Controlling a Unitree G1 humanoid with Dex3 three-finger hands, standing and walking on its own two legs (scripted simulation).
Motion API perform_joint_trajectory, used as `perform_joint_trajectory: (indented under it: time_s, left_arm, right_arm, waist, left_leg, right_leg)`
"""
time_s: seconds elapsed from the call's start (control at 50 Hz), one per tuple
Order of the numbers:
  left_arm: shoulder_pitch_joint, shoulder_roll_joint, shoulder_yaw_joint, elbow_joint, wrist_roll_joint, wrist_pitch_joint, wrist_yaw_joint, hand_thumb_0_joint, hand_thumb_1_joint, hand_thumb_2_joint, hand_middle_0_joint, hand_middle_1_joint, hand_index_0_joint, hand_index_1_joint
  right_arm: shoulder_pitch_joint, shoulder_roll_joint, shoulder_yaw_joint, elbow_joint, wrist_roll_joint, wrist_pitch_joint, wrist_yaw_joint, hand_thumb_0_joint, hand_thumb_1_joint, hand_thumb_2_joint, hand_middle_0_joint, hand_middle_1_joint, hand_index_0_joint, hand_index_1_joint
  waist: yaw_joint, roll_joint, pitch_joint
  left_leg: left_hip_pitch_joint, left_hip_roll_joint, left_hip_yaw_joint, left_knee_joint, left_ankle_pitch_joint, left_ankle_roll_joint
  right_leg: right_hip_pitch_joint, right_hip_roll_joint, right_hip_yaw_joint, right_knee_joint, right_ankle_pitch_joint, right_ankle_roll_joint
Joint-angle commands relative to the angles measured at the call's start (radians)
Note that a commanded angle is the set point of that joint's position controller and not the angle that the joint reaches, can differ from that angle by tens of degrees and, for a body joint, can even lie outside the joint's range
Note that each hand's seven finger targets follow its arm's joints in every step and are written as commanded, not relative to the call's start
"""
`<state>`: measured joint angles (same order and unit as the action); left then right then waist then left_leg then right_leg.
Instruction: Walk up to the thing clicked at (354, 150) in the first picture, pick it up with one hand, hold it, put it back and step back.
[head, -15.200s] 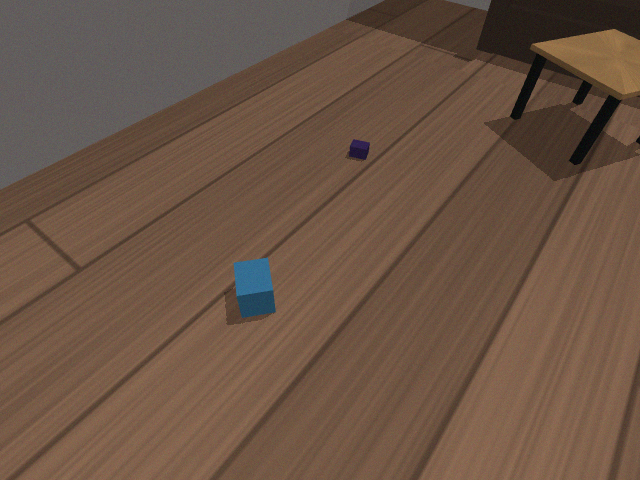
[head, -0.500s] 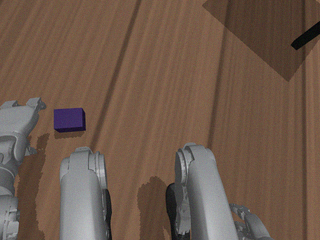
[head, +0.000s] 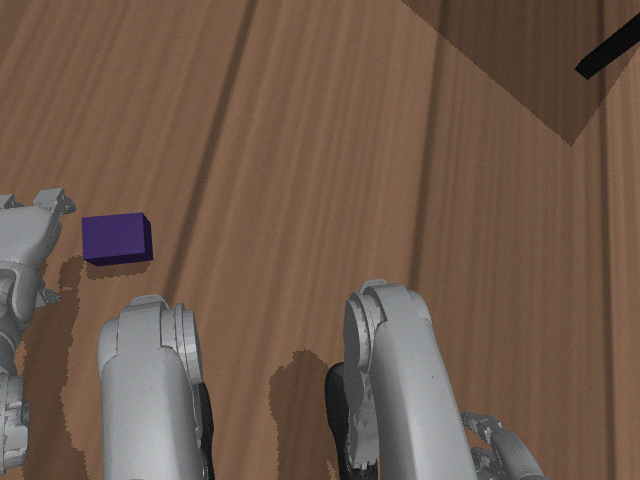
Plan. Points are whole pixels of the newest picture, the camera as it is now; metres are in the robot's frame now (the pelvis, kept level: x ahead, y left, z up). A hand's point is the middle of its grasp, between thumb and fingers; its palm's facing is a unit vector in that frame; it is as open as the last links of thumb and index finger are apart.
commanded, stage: rise first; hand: left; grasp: from above
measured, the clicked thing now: (119, 240) +0.44 +0.27 -0.30
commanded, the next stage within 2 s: approach in 1.62 s
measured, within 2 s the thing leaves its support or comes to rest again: neither
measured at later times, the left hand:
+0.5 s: hand (52, 255) +0.39 +0.31 -0.18, palm faces -0.44 -0.09 -0.90, open 13.0 cm
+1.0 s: hand (54, 247) +0.40 +0.31 -0.18, palm faces -0.43 -0.08 -0.90, open 13.1 cm
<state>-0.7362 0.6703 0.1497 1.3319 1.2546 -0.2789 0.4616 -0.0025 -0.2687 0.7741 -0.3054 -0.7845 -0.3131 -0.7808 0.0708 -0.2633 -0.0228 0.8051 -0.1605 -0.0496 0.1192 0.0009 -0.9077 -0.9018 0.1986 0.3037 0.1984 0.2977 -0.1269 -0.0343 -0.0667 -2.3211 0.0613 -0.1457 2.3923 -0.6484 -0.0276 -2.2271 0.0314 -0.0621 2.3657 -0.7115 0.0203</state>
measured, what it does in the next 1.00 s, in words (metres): stands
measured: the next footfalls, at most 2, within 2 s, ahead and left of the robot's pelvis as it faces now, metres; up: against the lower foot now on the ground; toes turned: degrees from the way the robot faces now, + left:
none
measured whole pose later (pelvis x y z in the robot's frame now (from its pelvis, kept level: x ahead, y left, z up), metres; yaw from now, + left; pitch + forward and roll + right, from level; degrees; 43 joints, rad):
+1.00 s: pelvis +0.00 +0.00 +0.00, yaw -1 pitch +32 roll -6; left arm -0.77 0.67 0.14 1.35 1.24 -0.23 0.47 0.00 -0.35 0.86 -0.30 -0.77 -0.28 -0.80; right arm 0.10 -0.26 0.01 0.81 -0.17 -0.07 0.14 0.00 -0.91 -0.90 0.20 0.30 0.20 0.30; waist -0.17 -0.03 -0.06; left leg -2.33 0.06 -0.15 2.41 -0.65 -0.02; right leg -2.23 0.04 -0.07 2.37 -0.71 0.03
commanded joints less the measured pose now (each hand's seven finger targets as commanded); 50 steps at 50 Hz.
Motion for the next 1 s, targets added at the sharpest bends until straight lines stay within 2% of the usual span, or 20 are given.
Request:
perform_joint_trajectory:
  time_s: [0.0,0.08,0.1,0.18,0.26,0.3,0.36,0.4,0.42,0.5,0.54,0.56,0.6,0.64,0.68,0.74,0.8,0.84,0.9,0.98]
  left_arm:
    - [-0.229,0.286,0.054,-0.121,-0.015,-0.002,0.046,0.0,-0.293,0.791,-0.269,-0.815,-0.281,-0.802]
    - [-0.242,0.276,0.045,-0.11,-0.018,0.001,0.048,0.0,-0.316,0.811,-0.256,-0.827,-0.265,-0.816]
    - [-0.238,0.282,0.055,-0.116,-0.023,-0.001,0.05,0.0,-0.396,0.891,-0.266,-0.762,-0.229,-0.8]
    - [-0.217,0.255,0.033,-0.102,-0.015,0.006,0.05,0.0,-0.325,0.822,-0.288,-0.785,-0.28,-0.792]
    - [-0.238,0.263,0.046,-0.117,-0.021,0.006,0.058,0.0,-0.34,0.838,-0.281,-0.778,-0.269,-0.791]
    - [-0.255,0.253,0.028,-0.092,-0.016,0.006,0.06,0.0,-0.341,0.837,-0.277,-0.788,-0.266,-0.799]
    - [-0.255,0.266,0.043,-0.095,-0.014,0.007,0.066,0.0,-0.343,0.844,-0.282,-0.78,-0.268,-0.795]
    - [-0.258,0.248,0.021,-0.071,-0.012,0.01,0.065,0.0,-0.335,0.837,-0.293,-0.772,-0.278,-0.788]
    - [-0.272,0.264,0.039,-0.086,-0.011,0.009,0.07,0.0,-0.338,0.844,-0.291,-0.767,-0.274,-0.785]
    - [-0.284,0.259,0.028,-0.079,-0.009,0.023,0.075,0.0,-0.333,0.841,-0.294,-0.765,-0.278,-0.782]
    - [-0.268,0.26,0.03,-0.083,-0.011,0.027,0.078,0.0,-0.346,0.848,-0.291,-0.765,-0.272,-0.785]
    - [-0.278,0.255,0.026,-0.076,-0.012,0.028,0.079,0.0,-0.338,0.843,-0.296,-0.761,-0.278,-0.78]
    - [-0.303,0.266,0.03,-0.077,-0.009,0.031,0.078,0.0,-0.342,0.846,-0.286,-0.77,-0.27,-0.787]
    - [-0.284,0.273,0.036,-0.059,-0.011,0.036,0.075,0.0,-0.355,0.856,-0.29,-0.762,-0.268,-0.784]
    - [-0.294,0.249,0.019,-0.052,-0.013,0.041,0.073,0.0,-0.348,0.851,-0.283,-0.776,-0.266,-0.793]
    - [-0.294,0.277,0.025,-0.04,-0.012,0.043,0.071,0.0,-0.363,0.862,-0.279,-0.778,-0.259,-0.799]
    - [-0.295,0.25,0.013,-0.055,-0.016,0.047,0.06,0.0,-0.352,0.857,-0.283,-0.777,-0.265,-0.796]
    - [-0.273,0.274,0.026,-0.058,-0.014,0.052,0.054,0.0,-0.371,0.871,-0.277,-0.784,-0.256,-0.806]
    - [-0.273,0.263,0.025,-0.113,-0.029,0.05,0.049,0.0,-0.364,0.862,-0.28,-0.777,-0.26,-0.798]
    - [-0.285,0.257,0.011,-0.097,-0.029,0.051,0.037,0.0,-0.368,0.866,-0.272,-0.782,-0.253,-0.802]
  right_arm:
    - [0.166,-0.221,-0.067,-0.024,-0.001,-0.012,-0.012,0.0,-0.901,-0.9,0.2,0.3,0.2,0.3]
    - [0.164,-0.222,-0.067,-0.022,0.001,-0.014,-0.011,0.0,-0.903,-0.901,0.2,0.3,0.2,0.3]
    - [0.167,-0.223,-0.066,-0.021,0.0,-0.015,-0.011,0.0,-0.907,-0.903,0.199,0.3,0.2,0.3]
    - [0.165,-0.215,-0.062,-0.019,-0.002,-0.014,-0.007,0.0,-0.906,-0.902,0.199,0.3,0.2,0.3]
    - [0.173,-0.22,-0.062,-0.021,-0.004,-0.013,-0.006,0.0,-0.904,-0.902,0.199,0.3,0.2,0.3]
    - [0.173,-0.223,-0.06,-0.016,-0.004,-0.018,-0.004,0.0,-0.905,-0.902,0.2,0.3,0.2,0.3]
    - [0.171,-0.227,-0.057,-0.024,-0.005,-0.017,-0.004,0.0,-0.903,-0.901,0.2,0.3,0.2,0.3]
    - [0.171,-0.22,-0.053,-0.02,-0.005,-0.019,-0.003,0.0,-0.905,-0.902,0.2,0.3,0.2,0.3]
    - [0.173,-0.227,-0.051,-0.02,-0.008,-0.019,-0.004,0.0,-0.903,-0.902,0.2,0.3,0.2,0.3]
    - [0.18,-0.233,-0.052,-0.016,-0.006,-0.025,-0.001,0.0,-0.903,-0.902,0.2,0.3,0.2,0.3]
    - [0.171,-0.23,-0.048,-0.021,-0.006,-0.025,-0.003,0.0,-0.904,-0.902,0.2,0.3,0.2,0.3]
    - [0.172,-0.23,-0.048,-0.02,-0.009,-0.026,-0.002,0.0,-0.904,-0.902,0.2,0.3,0.2,0.3]
    - [0.182,-0.23,-0.045,-0.019,-0.009,-0.027,0.0,0.0,-0.903,-0.902,0.2,0.3,0.2,0.3]
    - [0.18,-0.228,-0.04,-0.019,-0.008,-0.026,-0.002,0.0,-0.905,-0.902,0.2,0.3,0.2,0.3]
    - [0.177,-0.229,-0.037,-0.019,-0.01,-0.029,-0.002,0.0,-0.902,-0.901,0.2,0.3,0.2,0.3]
    - [0.173,-0.23,-0.033,-0.023,-0.008,-0.03,-0.002,0.0,-0.904,-0.902,0.2,0.3,0.2,0.3]
    - [0.187,-0.228,-0.035,-0.016,-0.01,-0.031,0.001,0.0,-0.903,-0.901,0.2,0.3,0.2,0.3]
    - [0.189,-0.235,-0.037,-0.019,-0.006,-0.032,0.002,0.0,-0.905,-0.903,0.2,0.3,0.2,0.3]
    - [0.193,-0.233,-0.044,-0.023,-0.004,-0.029,0.005,0.0,-0.905,-0.902,0.2,0.3,0.2,0.3]
    - [0.19,-0.232,-0.047,-0.026,0.001,-0.028,0.006,0.0,-0.902,-0.901,0.2,0.3,0.2,0.3]
  waist:
    - [0.015,0.219,-0.651]
    - [0.005,0.213,-0.633]
    - [0.01,0.218,-0.638]
    - [0.003,0.222,-0.64]
    - [0.001,0.222,-0.654]
    - [-0.013,0.225,-0.621]
    - [-0.006,0.234,-0.632]
    - [-0.015,0.216,-0.621]
    - [-0.018,0.211,-0.632]
    - [-0.026,0.231,-0.631]
    - [-0.013,0.257,-0.634]
    - [-0.026,0.242,-0.636]
    - [-0.034,0.227,-0.626]
    - [-0.021,0.233,-0.624]
    - [-0.029,0.236,-0.627]
    - [-0.024,0.241,-0.61]
    - [-0.036,0.238,-0.62]
    - [-0.019,0.254,-0.626]
    - [-0.021,0.254,-0.67]
    - [-0.03,0.257,-0.63]
  left_leg:
    - [0.523,-0.038,0.114,-0.216,0.105,0.056]
    - [0.519,-0.035,0.115,-0.211,0.102,0.055]
    - [0.523,-0.036,0.112,-0.213,0.104,0.054]
    - [0.524,-0.037,0.114,-0.204,0.13,0.054]
    - [0.523,-0.035,0.112,-0.201,0.136,0.054]
    - [0.506,-0.033,0.11,-0.203,0.115,0.054]
    - [0.513,-0.034,0.106,-0.211,0.103,0.052]
    - [0.489,-0.036,0.112,-0.201,0.097,0.055]
    - [0.492,-0.036,0.11,-0.2,0.099,0.056]
    - [0.519,-0.032,0.106,-0.196,0.116,0.054]
    - [0.52,-0.034,0.11,-0.203,0.108,0.051]
    - [0.509,-0.032,0.11,-0.195,0.107,0.053]
    - [0.485,-0.034,0.108,-0.196,0.093,0.055]
    - [0.488,-0.036,0.109,-0.202,0.091,0.054]
    - [0.504,-0.034,0.105,-0.204,0.089,0.052]
    - [0.48,-0.037,0.11,-0.201,0.078,0.054]
    - [0.501,-0.037,0.108,-0.201,0.102,0.053]
    - [0.512,-0.037,0.109,-0.204,0.114,0.052]
    - [0.523,-0.034,0.11,-0.204,0.131,0.051]
    - [0.514,-0.033,0.107,-0.212,0.106,0.051]
  right_leg:
    - [0.275,0.021,-0.074,-0.276,0.175,-0.049]
    - [0.266,0.024,-0.074,-0.28,0.18,-0.05]
    - [0.263,0.022,-0.077,-0.275,0.176,-0.051]
    - [0.278,0.026,-0.075,-0.271,0.212,-0.049]
    - [0.286,0.025,-0.078,-0.269,0.217,-0.047]
    - [0.261,0.026,-0.082,-0.265,0.202,-0.05]
    - [0.26,0.027,-0.087,-0.266,0.184,-0.051]
    - [0.269,0.031,-0.079,-0.273,0.187,-0.051]
    - [0.272,0.029,-0.081,-0.275,0.187,-0.048]
    - [0.259,0.028,-0.085,-0.261,0.206,-0.048]
    - [0.262,0.026,-0.083,-0.261,0.196,-0.05]
    - [0.268,0.029,-0.084,-0.264,0.2,-0.048]
    - [0.265,0.029,-0.084,-0.268,0.186,-0.049]
    - [0.267,0.029,-0.084,-0.266,0.18,-0.05]
    - [0.255,0.031,-0.089,-0.264,0.18,-0.051]
    - [0.259,0.031,-0.084,-0.27,0.173,-0.052]
    - [0.27,0.031,-0.085,-0.266,0.2,-0.049]
    - [0.277,0.029,-0.084,-0.264,0.21,-0.051]
    - [0.306,0.029,-0.083,-0.268,0.231,-0.049]
    - [0.27,0.029,-0.086,-0.27,0.207,-0.053]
